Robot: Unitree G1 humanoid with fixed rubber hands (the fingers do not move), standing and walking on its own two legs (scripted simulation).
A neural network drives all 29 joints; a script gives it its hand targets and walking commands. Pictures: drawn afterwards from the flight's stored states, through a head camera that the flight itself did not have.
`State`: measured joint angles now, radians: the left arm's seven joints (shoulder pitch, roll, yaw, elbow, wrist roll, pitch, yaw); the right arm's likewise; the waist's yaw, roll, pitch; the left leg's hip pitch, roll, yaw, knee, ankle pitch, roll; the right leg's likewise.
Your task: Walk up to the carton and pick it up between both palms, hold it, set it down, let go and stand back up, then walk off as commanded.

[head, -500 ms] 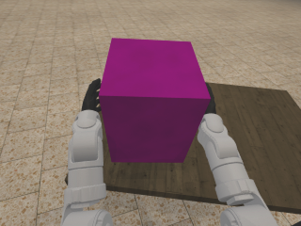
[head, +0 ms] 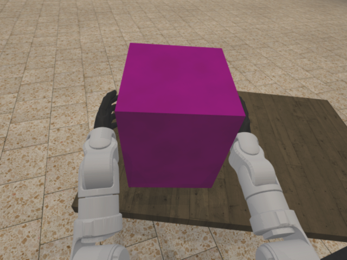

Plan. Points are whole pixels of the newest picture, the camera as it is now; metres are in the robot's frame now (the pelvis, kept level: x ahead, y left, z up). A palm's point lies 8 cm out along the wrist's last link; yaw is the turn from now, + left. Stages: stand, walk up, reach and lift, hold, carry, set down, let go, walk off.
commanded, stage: hold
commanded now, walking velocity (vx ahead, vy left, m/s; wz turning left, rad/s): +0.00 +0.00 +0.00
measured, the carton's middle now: (173, 120) +0.39 +0.01 +0.15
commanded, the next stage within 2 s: set down in 0.10 s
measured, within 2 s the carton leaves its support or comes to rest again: neither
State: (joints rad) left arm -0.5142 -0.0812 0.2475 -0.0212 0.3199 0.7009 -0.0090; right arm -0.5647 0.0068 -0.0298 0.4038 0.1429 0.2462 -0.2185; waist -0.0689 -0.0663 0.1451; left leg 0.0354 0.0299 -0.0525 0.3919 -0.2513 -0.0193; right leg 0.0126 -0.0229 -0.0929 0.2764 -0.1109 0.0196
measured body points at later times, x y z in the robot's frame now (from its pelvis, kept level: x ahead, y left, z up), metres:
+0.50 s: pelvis +0.00 +0.00 +0.00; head -0.03 +0.04 +0.45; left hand +0.38 +0.15 +0.14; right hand +0.36 -0.15 +0.14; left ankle -0.01 +0.13 -0.75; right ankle +0.04 -0.13 -0.75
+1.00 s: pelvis +0.03 +0.02 +0.00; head +0.03 +0.05 +0.45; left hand +0.42 +0.14 +0.09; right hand +0.38 -0.15 +0.10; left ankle -0.01 +0.13 -0.75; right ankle +0.04 -0.13 -0.75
